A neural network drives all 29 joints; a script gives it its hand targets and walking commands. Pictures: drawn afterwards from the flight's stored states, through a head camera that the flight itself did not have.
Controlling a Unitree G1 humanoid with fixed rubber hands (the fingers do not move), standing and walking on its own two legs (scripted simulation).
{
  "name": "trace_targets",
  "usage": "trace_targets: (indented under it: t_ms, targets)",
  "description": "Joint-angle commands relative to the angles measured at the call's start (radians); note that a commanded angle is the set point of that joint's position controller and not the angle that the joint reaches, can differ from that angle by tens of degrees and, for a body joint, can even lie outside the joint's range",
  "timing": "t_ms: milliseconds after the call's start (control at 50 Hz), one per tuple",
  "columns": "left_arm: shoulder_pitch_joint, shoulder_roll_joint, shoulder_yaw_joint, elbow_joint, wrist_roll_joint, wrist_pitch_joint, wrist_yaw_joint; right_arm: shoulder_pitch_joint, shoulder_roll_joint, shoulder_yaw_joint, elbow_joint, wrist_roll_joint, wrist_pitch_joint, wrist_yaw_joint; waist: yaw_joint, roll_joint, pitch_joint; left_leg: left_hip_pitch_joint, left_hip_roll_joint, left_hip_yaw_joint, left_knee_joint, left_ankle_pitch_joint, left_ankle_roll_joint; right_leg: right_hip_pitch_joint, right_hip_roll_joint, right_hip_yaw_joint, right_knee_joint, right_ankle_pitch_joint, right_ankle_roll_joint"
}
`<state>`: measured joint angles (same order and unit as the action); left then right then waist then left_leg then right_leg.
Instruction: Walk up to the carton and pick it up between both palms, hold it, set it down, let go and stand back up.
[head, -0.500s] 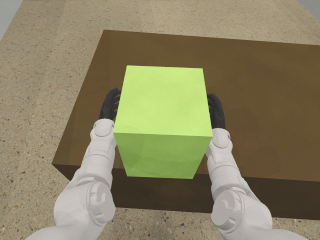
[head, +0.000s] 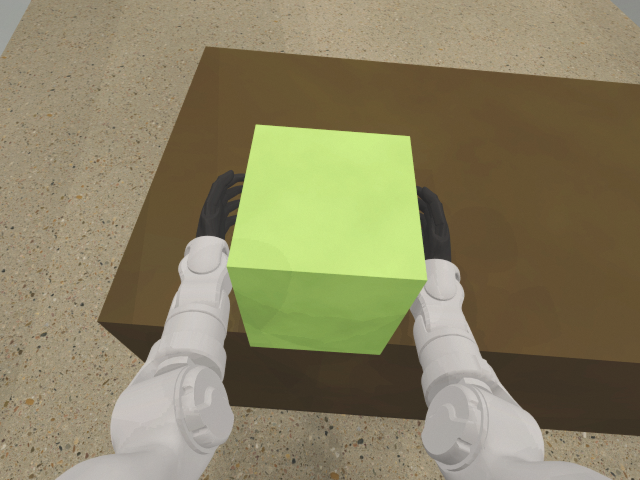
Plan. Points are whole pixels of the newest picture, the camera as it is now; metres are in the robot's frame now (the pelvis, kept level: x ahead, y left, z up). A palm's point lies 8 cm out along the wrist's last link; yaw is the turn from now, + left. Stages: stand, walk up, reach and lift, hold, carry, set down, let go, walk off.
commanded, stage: set down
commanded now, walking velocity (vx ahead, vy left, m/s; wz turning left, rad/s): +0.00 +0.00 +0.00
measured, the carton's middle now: (323, 250) +0.40 +0.01 +0.00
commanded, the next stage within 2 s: none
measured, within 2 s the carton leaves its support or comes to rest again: neither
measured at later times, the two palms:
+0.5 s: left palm (214, 231) +0.40 +0.15 +0.03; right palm (434, 249) +0.38 -0.14 +0.04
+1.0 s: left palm (178, 216) +0.41 +0.20 +0.05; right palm (467, 230) +0.40 -0.18 +0.05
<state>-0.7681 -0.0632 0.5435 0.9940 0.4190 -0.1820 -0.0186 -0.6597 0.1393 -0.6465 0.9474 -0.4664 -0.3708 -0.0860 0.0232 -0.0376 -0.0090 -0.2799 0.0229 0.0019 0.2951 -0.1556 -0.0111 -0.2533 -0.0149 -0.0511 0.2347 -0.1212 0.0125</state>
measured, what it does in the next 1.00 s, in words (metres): stands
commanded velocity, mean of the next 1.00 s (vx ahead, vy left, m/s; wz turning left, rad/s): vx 0.00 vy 0.00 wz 0.00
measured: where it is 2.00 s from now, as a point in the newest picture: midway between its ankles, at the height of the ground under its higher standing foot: outside the picture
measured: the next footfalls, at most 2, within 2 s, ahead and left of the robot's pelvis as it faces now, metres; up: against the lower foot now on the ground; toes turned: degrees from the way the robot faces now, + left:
none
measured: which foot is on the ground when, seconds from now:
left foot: down 0.00-1.00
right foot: down 0.00-1.00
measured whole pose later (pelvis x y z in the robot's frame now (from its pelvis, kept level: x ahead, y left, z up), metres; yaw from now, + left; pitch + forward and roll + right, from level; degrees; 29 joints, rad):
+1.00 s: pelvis -0.02 +0.01 -0.02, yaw -2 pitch +18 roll -2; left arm -0.97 0.24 0.01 1.44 -0.22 -0.30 0.07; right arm -0.89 -0.22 0.05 1.30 0.32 -0.26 -0.11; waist 0.02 0.01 -0.23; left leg -0.64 0.05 0.02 0.59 -0.26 -0.01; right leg -0.61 0.01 -0.03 0.49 -0.19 0.01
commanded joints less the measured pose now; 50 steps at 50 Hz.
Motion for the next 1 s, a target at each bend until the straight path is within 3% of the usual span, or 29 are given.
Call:
trace_targets:
  t_ms: [0, 280, 300, 360, 400, 440, 500, 600, 640, 720, 780, 900, 980]
  targets:
    - [-0.401, -0.464, -0.191, 0.007, 0.063, -0.02, -0.087, -0.46, 0.486, 0.273, 0.038, -0.089, -0.025, 0.125, -0.003, 0.026, -0.413, 0.036, -0.022, 0.128, -0.01, 0.272, -0.011, 0.315, 0.022, -0.052, 0.049, 0.265, 0.015]
    - [-0.383, -0.424, -0.155, -0.019, 0.087, -0.022, -0.083, -0.443, 0.449, 0.222, 0.023, -0.127, -0.001, 0.146, 0.009, 0.032, -0.397, 0.106, -0.021, 0.136, 0.019, 0.328, -0.027, 0.299, 0.035, -0.054, 0.055, 0.256, 0.022]
    - [-0.345, -0.416, -0.141, -0.015, 0.096, -0.007, -0.082, -0.412, 0.453, 0.247, 0.022, -0.101, 0.006, 0.14, 0.011, 0.015, -0.36, 0.088, -0.015, 0.132, 0.013, 0.306, -0.006, 0.3, 0.03, -0.051, 0.053, 0.266, 0.018]
    - [-0.334, -0.34, -0.132, -0.037, 0.078, 0.007, -0.076, -0.386, 0.386, 0.264, 0.022, -0.06, 0.014, 0.124, 0.013, 0.019, -0.355, 0.059, -0.016, 0.132, 0.011, 0.297, 0.0, 0.311, 0.025, -0.041, 0.068, 0.29, 0.024]
    - [-0.318, -0.179, -0.112, -0.056, 0.05, 0.005, -0.042, -0.348, 0.212, 0.254, 0.024, -0.009, 0.017, 0.097, 0.014, 0.024, -0.37, 0.066, -0.017, 0.136, 0.021, 0.316, -0.006, 0.308, 0.029, -0.03, 0.081, 0.303, 0.026]
    - [-0.313, 0.078, -0.1, -0.082, -0.021, -0.008, 0.029, -0.32, -0.058, 0.248, 0.038, 0.104, 0.019, 0.037, 0.013, 0.034, -0.393, 0.052, -0.017, 0.136, 0.045, 0.334, -0.015, 0.288, 0.038, -0.009, 0.097, 0.305, 0.025]
    - [-0.41, 0.163, -0.226, -0.055, -0.187, -0.038, 0.095, -0.421, -0.107, 0.397, 0.084, 0.311, 0.031, -0.026, 0.004, 0.059, -0.491, -0.051, -0.014, 0.118, 0.096, 0.309, -0.02, 0.247, 0.04, 0.021, 0.129, 0.34, 0.013]
    - [-0.499, 0.283, -0.301, 0.081, -0.345, -0.147, 0.138, -0.532, -0.227, 0.498, 0.061, 0.473, 0.004, -0.052, 0.023, 0.102, -0.843, -0.092, -0.018, 0.101, 0.215, 0.403, -0.055, 0.202, 0.045, 0.031, 0.239, 0.471, 0.001]
    - [-0.515, 0.317, -0.322, 0.132, -0.382, -0.175, 0.142, -0.556, -0.278, 0.526, 0.077, 0.521, -0.004, -0.055, 0.026, 0.108, -0.913, -0.076, -0.016, 0.093, 0.258, 0.46, -0.069, 0.16, 0.053, 0.026, 0.268, 0.489, -0.001]
    - [-0.555, 0.355, -0.387, 0.246, -0.463, -0.19, 0.128, -0.606, -0.378, 0.561, 0.17, 0.605, -0.009, -0.054, 0.0, 0.109, -0.89, -0.008, -0.007, 0.071, 0.323, 0.528, -0.092, -0.001, 0.067, 0.004, 0.282, 0.448, -0.006]
    - [-0.579, 0.376, -0.434, 0.314, -0.526, -0.191, 0.109, -0.642, -0.435, 0.599, 0.222, 0.665, -0.004, -0.049, -0.02, 0.067, -0.836, 0.008, -0.003, 0.058, 0.337, 0.517, -0.093, -0.066, 0.073, -0.008, 0.287, 0.417, 0.001]
    - [-0.652, 0.406, -0.546, 0.277, -0.655, -0.167, 0.084, -0.72, -0.505, 0.694, 0.184, 0.797, 0.055, -0.018, -0.03, 0.055, -0.839, 0.038, -0.004, 0.047, 0.326, 0.465, -0.091, -0.121, 0.076, -0.017, 0.273, 0.322, -0.003]
    - [-0.709, 0.425, -0.606, 0.261, -0.709, -0.114, 0.072, -0.763, -0.519, 0.743, 0.185, 0.856, 0.135, 0.006, -0.031, 0.064, -0.781, 0.014, -0.006, 0.042, 0.287, 0.344, -0.074, -0.155, 0.063, -0.011, 0.252, 0.201, -0.009]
